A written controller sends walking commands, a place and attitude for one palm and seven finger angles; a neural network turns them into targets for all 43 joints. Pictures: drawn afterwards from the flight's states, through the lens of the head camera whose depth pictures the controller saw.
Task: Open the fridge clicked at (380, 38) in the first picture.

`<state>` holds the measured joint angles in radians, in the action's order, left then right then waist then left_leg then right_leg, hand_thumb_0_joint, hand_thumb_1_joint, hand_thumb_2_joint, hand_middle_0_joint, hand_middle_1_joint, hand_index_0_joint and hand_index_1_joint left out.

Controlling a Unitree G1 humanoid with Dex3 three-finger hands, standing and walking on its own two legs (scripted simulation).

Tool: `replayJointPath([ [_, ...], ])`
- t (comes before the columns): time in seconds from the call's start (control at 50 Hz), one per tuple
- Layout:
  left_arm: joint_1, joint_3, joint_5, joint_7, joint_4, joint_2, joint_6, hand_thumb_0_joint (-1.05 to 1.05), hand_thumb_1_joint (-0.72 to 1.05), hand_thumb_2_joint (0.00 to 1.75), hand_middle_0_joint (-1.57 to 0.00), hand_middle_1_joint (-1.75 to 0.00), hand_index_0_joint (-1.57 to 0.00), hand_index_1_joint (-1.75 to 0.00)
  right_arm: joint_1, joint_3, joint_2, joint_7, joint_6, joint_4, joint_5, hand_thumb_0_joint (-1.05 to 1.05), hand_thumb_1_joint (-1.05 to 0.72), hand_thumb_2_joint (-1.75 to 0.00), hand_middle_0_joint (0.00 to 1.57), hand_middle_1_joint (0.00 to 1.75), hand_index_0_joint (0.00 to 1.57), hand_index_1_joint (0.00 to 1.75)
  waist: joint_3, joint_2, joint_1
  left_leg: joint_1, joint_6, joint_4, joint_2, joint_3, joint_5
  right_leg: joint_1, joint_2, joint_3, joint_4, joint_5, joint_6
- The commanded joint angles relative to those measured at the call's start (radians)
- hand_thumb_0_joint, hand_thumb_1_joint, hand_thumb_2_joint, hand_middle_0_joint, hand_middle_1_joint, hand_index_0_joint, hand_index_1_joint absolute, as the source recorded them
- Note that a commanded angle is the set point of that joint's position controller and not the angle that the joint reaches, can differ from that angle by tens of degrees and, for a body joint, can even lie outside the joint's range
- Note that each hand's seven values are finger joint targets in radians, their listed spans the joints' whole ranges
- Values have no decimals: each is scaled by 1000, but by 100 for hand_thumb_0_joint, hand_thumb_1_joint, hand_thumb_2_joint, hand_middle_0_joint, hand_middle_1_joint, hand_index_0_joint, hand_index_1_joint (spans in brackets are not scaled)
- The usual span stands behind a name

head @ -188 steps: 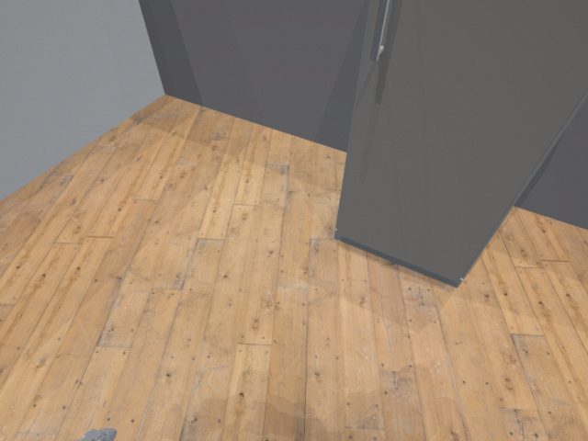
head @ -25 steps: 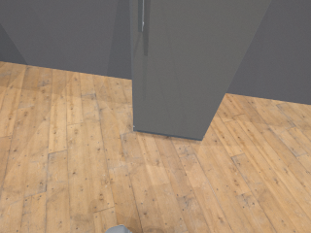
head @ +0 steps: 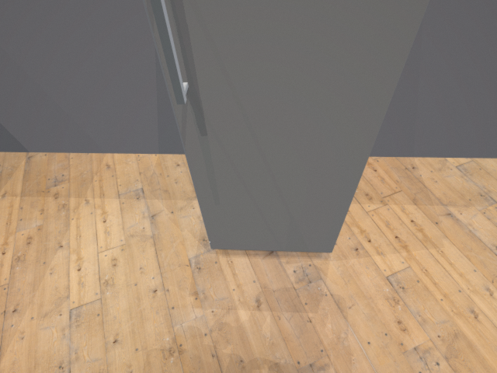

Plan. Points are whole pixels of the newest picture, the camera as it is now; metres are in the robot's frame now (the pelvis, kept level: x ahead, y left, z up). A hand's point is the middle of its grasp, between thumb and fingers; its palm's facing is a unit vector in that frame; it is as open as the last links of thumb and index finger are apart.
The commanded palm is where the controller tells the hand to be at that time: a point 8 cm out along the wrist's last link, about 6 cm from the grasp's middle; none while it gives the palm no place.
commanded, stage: take the last steps up to it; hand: left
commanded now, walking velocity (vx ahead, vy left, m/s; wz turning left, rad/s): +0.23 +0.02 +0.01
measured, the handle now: (165, 18) +0.63 +0.16 +0.26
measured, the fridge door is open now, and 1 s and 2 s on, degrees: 0 0 0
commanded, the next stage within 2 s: come to a stop and stand still in 0.16 s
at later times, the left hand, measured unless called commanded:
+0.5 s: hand out of the picture +0.13 +0.22 -0.18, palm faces +0.05 -0.99 -0.15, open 7.4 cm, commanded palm none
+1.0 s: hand out of the picture +0.14 +0.18 -0.15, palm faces +0.01 -0.97 -0.23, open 7.3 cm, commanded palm none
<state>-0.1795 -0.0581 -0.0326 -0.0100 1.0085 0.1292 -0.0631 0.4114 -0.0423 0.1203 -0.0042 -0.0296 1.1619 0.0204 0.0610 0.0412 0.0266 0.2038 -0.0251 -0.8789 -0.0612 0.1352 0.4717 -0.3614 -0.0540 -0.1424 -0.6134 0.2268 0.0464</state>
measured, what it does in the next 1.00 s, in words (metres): walks ahead: left foot, then right foot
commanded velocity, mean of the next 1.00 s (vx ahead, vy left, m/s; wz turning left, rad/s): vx -0.02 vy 0.00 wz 0.00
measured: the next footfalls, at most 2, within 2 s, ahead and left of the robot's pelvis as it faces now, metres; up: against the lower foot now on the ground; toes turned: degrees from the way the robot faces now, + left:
left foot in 0.32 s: +0.24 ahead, +0.14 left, +0.00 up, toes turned +9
right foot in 0.78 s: +0.15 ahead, -0.13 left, +0.00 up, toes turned -6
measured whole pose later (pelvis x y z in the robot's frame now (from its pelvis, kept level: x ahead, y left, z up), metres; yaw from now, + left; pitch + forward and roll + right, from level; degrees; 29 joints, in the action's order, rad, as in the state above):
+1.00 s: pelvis +0.12 +0.01 +0.02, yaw -2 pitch +0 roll +1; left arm -0.28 -0.03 -0.03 0.02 1.05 0.14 0.01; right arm 0.31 -0.06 0.20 0.00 0.05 1.07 0.02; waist 0.00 0.03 0.00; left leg 0.34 0.03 -0.72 -0.04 0.06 0.35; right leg -0.21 -0.07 -0.05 -0.44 0.23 -0.02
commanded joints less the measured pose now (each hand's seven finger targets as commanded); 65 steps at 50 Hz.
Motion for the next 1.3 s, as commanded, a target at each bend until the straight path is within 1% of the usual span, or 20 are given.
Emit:
replayJointPath([
  [0.0,-187,-31,13,30,20,150,-6,0,90,90,-20,-30,-20,-30,-118,-20,78,6,-24,-130,4,0,-90,-90,20,30,20,30,-18,-86,-73,440,0,-348,-73,-129,-122,258,-306,405,417,79,155],
  [0.08,-144,-9,5,33,20,100,-20,0,90,90,-20,-30,-20,-30,-43,-13,37,10,8,-103,8,0,-90,-90,20,30,20,30,-14,-147,-4,314,47,-140,-78,-73,-179,142,-220,157,405,-241,111],
  [0.26,-157,-12,11,32,70,145,3,0,90,90,-20,-30,-20,-30,-122,-2,69,15,-19,-137,2,0,-90,-90,20,30,20,30,-3,-146,-7,64,41,351,-10,-1,-345,162,-162,89,245,-264,53],
  [0.3,-218,14,21,43,79,69,20,0,90,90,-20,-30,-20,-30,-29,-8,151,-8,-29,-104,8,0,-90,-90,20,30,20,30,-112,58,5,-207,-6,409,-164,-155,-889,54,-56,40,29,-138,-34],
  [0.34,-283,21,30,57,100,70,49,0,90,90,-20,-30,-20,-30,-50,-7,205,-36,-13,-98,-8,0,-90,-90,20,30,20,30,-201,271,-10,-238,-118,466,-346,-288,-1340,56,1,66,-176,366,-90],
  [0.36,-250,16,28,61,97,96,63,0,90,90,-20,-30,-20,-30,-72,-8,211,-49,-3,-98,-9,0,-90,-90,20,30,20,30,-168,232,-4,-188,-139,484,-359,-281,-1364,44,-7,116,-270,402,-86],
  [0.46,-170,-18,12,49,26,109,99,0,90,90,-20,-30,-20,-30,-168,-45,217,-58,31,-145,-4,0,-90,-90,20,30,20,30,-143,61,-9,-150,-166,485,-328,-194,-1130,-107,4,156,-507,286,-86],
  [0.56,-154,-33,9,38,-34,103,125,0,90,90,-20,-30,-20,-30,-242,-55,197,-47,30,-192,1,0,-90,-90,20,30,20,30,-177,90,-26,-54,-153,529,-303,-147,-780,-91,6,162,-508,201,-94],
  [0.66,-134,-19,8,30,-53,80,111,0,90,90,-20,-30,-20,-30,-263,-61,210,-21,41,-201,14,0,-90,-90,20,30,20,30,-115,177,-21,88,-122,624,-267,-196,-201,61,-6,86,-185,224,-65],
  [0.72,-251,-8,5,34,4,88,80,0,90,90,-20,-30,-20,-30,-259,-54,182,-7,52,-185,8,0,-90,-90,20,30,20,30,-95,79,-75,205,-36,560,-165,-142,36,282,16,38,159,69,-55],
  [0.74,-242,-6,-4,38,3,143,67,0,90,90,-20,-30,-20,-30,-222,-41,122,-1,59,-181,-7,0,-90,-90,20,30,20,30,-72,-95,-62,247,23,424,-84,-71,56,264,-95,170,328,204,-32],
  [0.76,-174,-8,-5,42,-23,215,60,0,90,90,-20,-30,-20,-30,-223,-22,67,7,64,-205,-12,0,-90,-90,20,30,20,30,0,-294,-41,286,66,282,-4,-42,22,108,-285,465,511,492,48],
  [0.8,-51,-22,2,48,-67,268,60,0,90,90,-20,-30,-20,-30,-254,-32,123,15,79,-212,0,0,-90,-90,20,30,20,30,65,-318,-44,216,44,104,-1,-115,-39,-115,-315,512,582,572,78],
  [0.88,-22,-10,6,42,-53,199,49,0,90,90,-20,-30,-20,-30,-111,-25,119,16,60,-147,1,0,-90,-90,20,30,20,30,36,-208,-9,204,52,59,13,-93,-151,46,-202,259,423,148,39],
  [1.0,-118,-12,15,46,22,183,52,0,90,90,-20,-30,-20,-30,-81,-1,91,-9,34,-135,-6,0,-90,-90,20,30,20,30,-52,-201,-39,29,57,436,27,-71,-212,165,-192,233,268,-133,48],
  [1.04,-175,17,10,90,53,153,35,0,90,90,-20,-30,-20,-30,-104,0,158,-7,13,-173,-1,0,-90,-90,20,30,20,30,0,-98,-41,37,50,310,-42,-95,-268,113,-120,196,172,-270,-4],
  [1.08,-102,13,13,73,-11,176,25,0,90,90,-20,-30,-20,-30,5,19,113,-2,14,-176,3,0,-90,-90,20,30,20,30,-76,-15,11,69,21,371,-27,-134,-193,95,-119,178,145,73,17],
  [1.12,-118,31,17,59,-10,140,38,0,90,90,-20,-30,-20,-30,-30,27,140,-2,-9,-188,5,0,-90,-90,20,30,20,30,-84,288,-26,95,-14,479,-80,-234,-489,137,-21,74,18,78,-19],
  [1.2,-144,46,19,51,24,119,42,0,90,90,-20,-30,-20,-30,-51,30,155,-22,-8,-200,-6,0,-90,-90,20,30,20,30,-75,16,-35,56,-30,442,-65,-191,-499,177,-28,98,82,-14,-18],
  [1.28,-132,46,18,49,31,126,51,0,90,90,-20,-30,-20,-30,-62,31,154,-22,-6,-178,-6,0,-90,-90,20,30,20,30,2,-28,-33,73,-21,490,-51,-183,-406,156,-42,107,98,-27,-32],
])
